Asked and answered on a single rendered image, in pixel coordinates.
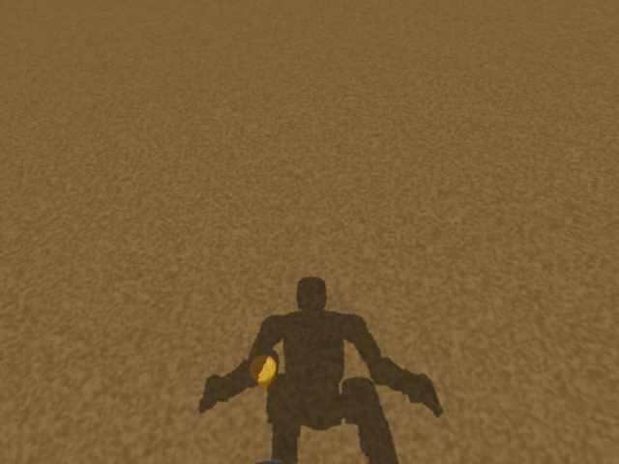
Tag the cup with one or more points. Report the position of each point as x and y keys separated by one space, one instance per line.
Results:
x=263 y=371

